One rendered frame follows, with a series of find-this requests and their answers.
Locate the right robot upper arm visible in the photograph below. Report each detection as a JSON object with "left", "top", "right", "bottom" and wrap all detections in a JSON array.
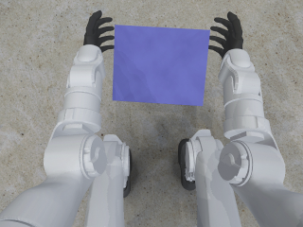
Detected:
[{"left": 217, "top": 140, "right": 303, "bottom": 227}]

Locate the left robot upper arm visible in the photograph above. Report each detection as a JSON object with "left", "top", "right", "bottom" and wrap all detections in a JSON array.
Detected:
[{"left": 0, "top": 133, "right": 108, "bottom": 227}]

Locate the right robot forearm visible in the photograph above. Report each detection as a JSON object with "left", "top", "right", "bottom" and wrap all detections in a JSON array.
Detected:
[{"left": 218, "top": 48, "right": 281, "bottom": 154}]

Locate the carton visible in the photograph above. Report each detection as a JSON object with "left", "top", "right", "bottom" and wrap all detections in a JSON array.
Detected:
[{"left": 112, "top": 25, "right": 210, "bottom": 107}]

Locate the robot right thigh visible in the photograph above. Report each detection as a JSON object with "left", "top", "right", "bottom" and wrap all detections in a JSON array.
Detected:
[{"left": 186, "top": 135, "right": 241, "bottom": 227}]

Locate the robot right hand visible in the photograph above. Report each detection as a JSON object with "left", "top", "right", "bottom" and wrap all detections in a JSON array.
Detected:
[{"left": 208, "top": 11, "right": 243, "bottom": 59}]

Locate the robot left shin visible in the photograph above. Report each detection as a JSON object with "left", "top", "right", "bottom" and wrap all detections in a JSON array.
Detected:
[{"left": 103, "top": 134, "right": 128, "bottom": 188}]

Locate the robot left hand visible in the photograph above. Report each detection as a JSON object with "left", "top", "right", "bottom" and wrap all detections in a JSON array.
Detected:
[{"left": 83, "top": 10, "right": 115, "bottom": 53}]

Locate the left robot forearm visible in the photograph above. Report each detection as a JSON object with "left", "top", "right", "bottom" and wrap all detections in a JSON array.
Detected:
[{"left": 44, "top": 44, "right": 106, "bottom": 168}]

